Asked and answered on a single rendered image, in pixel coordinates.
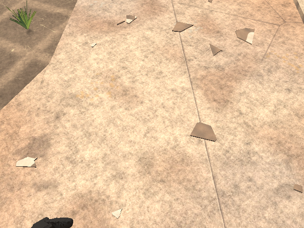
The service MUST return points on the left robot hand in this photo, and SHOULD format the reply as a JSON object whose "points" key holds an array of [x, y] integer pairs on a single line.
{"points": [[53, 223]]}

